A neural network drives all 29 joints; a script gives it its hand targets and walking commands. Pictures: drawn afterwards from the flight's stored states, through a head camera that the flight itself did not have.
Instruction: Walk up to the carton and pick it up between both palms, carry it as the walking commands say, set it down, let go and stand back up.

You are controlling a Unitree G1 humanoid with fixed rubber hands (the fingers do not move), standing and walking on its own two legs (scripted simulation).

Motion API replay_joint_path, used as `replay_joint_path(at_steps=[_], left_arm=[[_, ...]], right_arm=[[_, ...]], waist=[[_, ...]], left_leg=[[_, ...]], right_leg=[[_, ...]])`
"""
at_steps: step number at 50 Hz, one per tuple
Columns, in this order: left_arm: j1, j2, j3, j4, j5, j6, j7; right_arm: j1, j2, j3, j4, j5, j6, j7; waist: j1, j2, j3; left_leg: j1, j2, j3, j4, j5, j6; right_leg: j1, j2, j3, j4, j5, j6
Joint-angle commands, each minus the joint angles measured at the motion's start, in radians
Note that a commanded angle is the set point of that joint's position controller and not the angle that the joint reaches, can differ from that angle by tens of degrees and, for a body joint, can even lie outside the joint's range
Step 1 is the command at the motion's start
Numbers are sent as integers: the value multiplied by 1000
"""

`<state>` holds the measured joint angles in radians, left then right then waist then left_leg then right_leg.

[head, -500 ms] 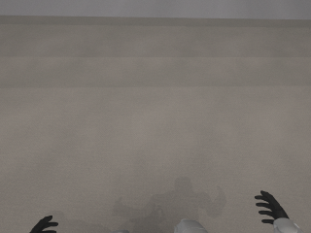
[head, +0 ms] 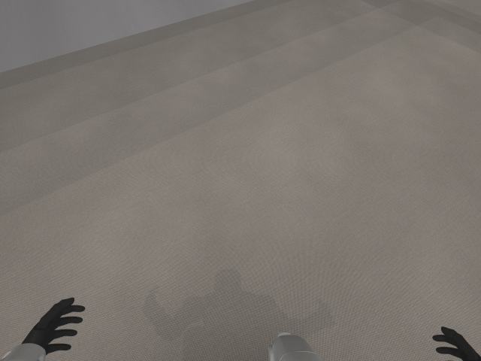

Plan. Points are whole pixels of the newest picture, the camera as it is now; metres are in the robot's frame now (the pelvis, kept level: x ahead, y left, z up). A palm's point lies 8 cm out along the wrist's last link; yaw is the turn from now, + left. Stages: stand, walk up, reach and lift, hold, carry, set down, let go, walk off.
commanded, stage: walk up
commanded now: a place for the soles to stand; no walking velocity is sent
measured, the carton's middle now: out of the picture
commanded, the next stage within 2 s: none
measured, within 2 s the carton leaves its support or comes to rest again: neither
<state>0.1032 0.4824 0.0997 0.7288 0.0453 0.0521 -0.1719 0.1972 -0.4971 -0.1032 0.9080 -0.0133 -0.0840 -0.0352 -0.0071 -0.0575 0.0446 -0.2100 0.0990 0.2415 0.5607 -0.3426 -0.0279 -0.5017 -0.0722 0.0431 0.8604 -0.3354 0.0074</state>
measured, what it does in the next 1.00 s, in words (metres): steps to the right, turning right: right foot, then left foot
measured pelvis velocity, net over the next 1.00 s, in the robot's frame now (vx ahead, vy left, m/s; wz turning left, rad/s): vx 0.14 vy -0.19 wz -0.95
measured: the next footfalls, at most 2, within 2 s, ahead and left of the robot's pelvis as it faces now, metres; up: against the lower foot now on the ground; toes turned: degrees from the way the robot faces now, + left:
right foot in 0.06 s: +0.09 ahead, -0.18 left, +0.00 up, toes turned -7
left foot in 0.30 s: +0.17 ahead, +0.05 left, +0.00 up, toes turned -13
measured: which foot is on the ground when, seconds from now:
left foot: down 0.00-0.10, up 0.12-0.28, down 0.30-0.58, up 0.60-0.78, down 0.80-1.00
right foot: up 0.00-0.04, down 0.06-0.30, up 0.32-0.54, down 0.56-0.80, up 0.82-1.00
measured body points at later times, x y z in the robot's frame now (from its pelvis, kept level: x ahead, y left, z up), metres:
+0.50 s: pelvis +0.07 -0.07 +0.00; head +0.09 -0.07 +0.45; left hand +0.37 +0.13 -0.09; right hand -0.02 -0.44 -0.07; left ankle +0.14 +0.06 -0.73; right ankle +0.04 -0.21 -0.70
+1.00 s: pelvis +0.14 -0.19 +0.00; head +0.16 -0.20 +0.45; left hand +0.49 -0.12 -0.09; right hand -0.10 -0.49 -0.06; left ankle +0.23 -0.11 -0.73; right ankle +0.06 -0.31 -0.69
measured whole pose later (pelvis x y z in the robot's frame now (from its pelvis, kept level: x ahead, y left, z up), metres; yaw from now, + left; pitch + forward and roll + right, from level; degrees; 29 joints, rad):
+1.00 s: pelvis +0.14 -0.19 +0.00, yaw -54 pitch -1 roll +3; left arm 0.11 0.49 0.10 0.83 0.03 0.03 -0.18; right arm 0.23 -0.50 -0.09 0.86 -0.02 -0.14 -0.02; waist -0.01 -0.10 0.05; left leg -0.19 0.10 0.31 0.54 -0.30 -0.01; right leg -0.51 -0.09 0.02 0.92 -0.32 0.02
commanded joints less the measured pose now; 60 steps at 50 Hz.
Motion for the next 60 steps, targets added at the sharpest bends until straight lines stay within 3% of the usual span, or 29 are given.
replay_joint_path(at_steps=[1, 3, 4, 5, 7, 13, 14, 15, 16, 17, 20, 24, 27, 28, 29, 30, 35, 38, 39, 40, 41, 42, 45, 52, 56, 57, 58, 59, 60], left_arm=[[-119, 156, 54, -103, -4, -32, -15], [42, 194, 80, -53, -3, -38, 6], [160, 284, 109, -36, 10, -41, 24], [159, 363, 116, -33, -11, -40, 41], [77, 247, 85, -74, -28, -22, 43], [-171, 201, 41, -150, -26, -5, 20], [-199, 146, 27, -174, -32, -13, 19], [-198, 93, 15, -191, -14, -18, 24], [-169, 189, 45, -162, 17, -19, 27], [-79, 220, 54, -121, 6, -22, 15], [-71, 191, 65, -99, 6, -31, -15], [-92, 162, 61, -87, -7, -40, -22], [-33, 184, 80, -44, 4, -57, -12], [84, 214, 99, 1, 7, -64, 1], [172, 299, 115, 13, 15, -65, 13], [111, 361, 115, -7, -3, -64, 17], [-26, 221, 65, -58, -27, -48, 41], [-197, 224, 52, -107, -24, -33, 26], [-203, 152, 25, -134, -39, -42, 24], [-210, 100, 23, -134, -16, -44, 31], [-170, 163, 27, -101, 3, -42, 38], [-115, 219, 39, -71, -4, -47, 26], [-85, 208, 60, -15, -4, -52, -1], [-254, 151, 41, -14, -21, -64, -17], [-87, 192, 76, 40, -35, -63, 1], [82, 231, 98, 87, -41, -64, 17], [207, 349, 129, 105, -24, -72, 46], [203, 390, 121, 76, -54, -73, 56], [160, 334, 98, 64, -63, -68, 59]], right_arm=[[-3, -255, -61, -61, -1, -10, 9], [-19, -259, -60, -74, 6, -4, 20], [7, -204, -39, -92, 8, 0, 21], [-102, -170, -19, -147, 13, -8, 16], [-127, -198, -7, -115, 34, -23, 18], [179, -205, -27, -26, 15, -27, -9], [233, -276, -51, -27, -5, -27, -11], [245, -365, -76, -44, -23, -30, -19], [107, -378, -76, -96, -11, -36, -18], [34, -330, -66, -121, -3, -45, -12], [-44, -280, -62, -117, -13, -57, -6], [-25, -303, -77, -109, -13, -53, 13], [-33, -274, -65, -100, -2, -40, 34], [-16, -233, -51, -89, -6, -36, 39], [-68, -185, -34, -116, 0, -38, 43], [-131, -200, -24, -156, 1, -39, 34], [34, -196, -15, -74, 26, -75, 31], [162, -212, -31, -22, 12, -57, 17], [275, -305, -66, -11, -14, -58, 5], [262, -386, -87, -31, -25, -53, -3], [157, -381, -83, -83, -9, -58, -15], [102, -361, -78, -103, 9, -64, -12], [-18, -290, -59, -106, -3, -75, 6], [54, -292, -67, -86, 7, -65, 27], [-39, -292, -49, -107, 0, -44, 36], [-31, -275, -40, -122, -2, -42, 38], [-66, -193, -14, -160, 14, -46, 44], [-89, -203, 0, -197, 17, -51, 42], [-123, -260, -13, -170, 22, -59, 39]], waist=[[-7, 180, -80], [95, 114, -174], [151, -151, -217], [177, -331, -136], [124, -177, -109], [-59, -85, -151], [-109, 79, -177], [-124, 309, -199], [-66, 153, -136], [-3, 144, -95], [13, 211, -65], [0, 249, -95], [45, 142, -95], [104, 3, -144], [161, -235, -100], [146, -322, -34], [34, -153, -85], [-69, -72, -73], [-133, 118, -169], [-137, 319, -129], [-88, 101, -82], [-43, 52, -83], [-8, 197, -34], [-70, 220, 2], [67, 157, -117], [155, 29, -203], [243, -274, -201], [197, -285, -197], [167, -81, -189]], left_leg=[[83, 251, -85, -96, 312, 184], [-64, 165, 20, 201, 384, 121], [-316, 69, 52, 498, 237, 78], [-627, -118, -52, 545, -317, 50], [-516, -5, -198, 468, -280, 9], [127, -78, -144, -49, 117, 62], [327, 59, -336, -216, -8, 126], [338, 383, -685, -393, -288, 182], [158, 502, -748, -404, -332, 271], [82, 442, -608, -381, -261, 269], [49, 325, -355, -336, -91, 213], [90, 334, -189, -248, 2, 210], [-61, 239, -7, -44, -17, 163], [-140, 146, 63, 207, 65, 126], [-419, 15, 90, 454, -51, 63], [-584, -58, -84, 504, -304, 35], [-344, -16, -140, 175, -126, 17], [67, -61, -109, -105, 98, 68], [365, 104, -323, -230, -28, 106], [387, 420, -685, -400, -337, 176], [297, 483, -734, -409, -346, 182], [223, 436, -622, -393, -263, 159], [125, 361, -383, -381, -172, 212], [168, 305, -72, -289, 328, 203], [-11, 251, 35, -22, 331, 169], [-124, 173, 99, 284, 395, 129], [-496, 33, 105, 664, 161, 50], [-634, -31, -111, 735, -184, 60], [-586, 45, -207, 733, -139, 55]], right_leg=[[59, 4, -79, -234, -66, -43], [367, 69, -112, -383, -20, -97], [583, -37, 147, -455, 31, -193], [651, -172, 574, -566, 263, -344], [528, -130, 426, -465, 603, -363], [7, -1, 316, -413, 81, -201], [-198, 114, 181, -286, -58, -99], [-327, 156, 61, 4, -113, -49], [-276, 19, 106, 138, -91, -18], [-181, -9, 102, 145, -33, -6], [-118, -46, 27, 81, -25, -1], [-18, -95, 15, -152, -73, -14], [228, 3, -137, -324, -6, -47], [379, 39, -92, -393, -34, -78], [499, -125, 300, -571, -242, -202], [503, -222, 625, -708, -205, -320], [421, -151, 321, -471, 378, -282], [41, -44, 255, -401, -67, -191], [-219, 71, 101, -215, -114, -85], [-394, 102, 12, 80, -135, -45], [-388, 32, 115, 186, -63, -30], [-301, -8, 110, 181, 4, -10], [-206, -52, 51, 142, 1, 23], [-85, -52, -63, -156, 56, -4], [318, 57, -166, -292, 26, -55], [552, 86, -133, -349, -14, -95], [753, -130, 312, -493, -113, -239], [710, -265, 663, -622, -72, -348], [679, -247, 591, -572, -22, -373]])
